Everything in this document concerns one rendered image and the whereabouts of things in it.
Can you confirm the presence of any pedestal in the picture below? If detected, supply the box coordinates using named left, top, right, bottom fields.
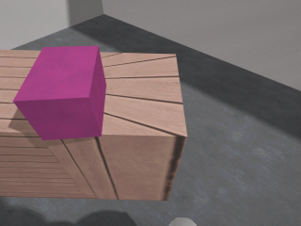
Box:
left=0, top=49, right=187, bottom=201

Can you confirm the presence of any carton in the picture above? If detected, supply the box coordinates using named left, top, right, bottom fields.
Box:
left=12, top=45, right=106, bottom=140

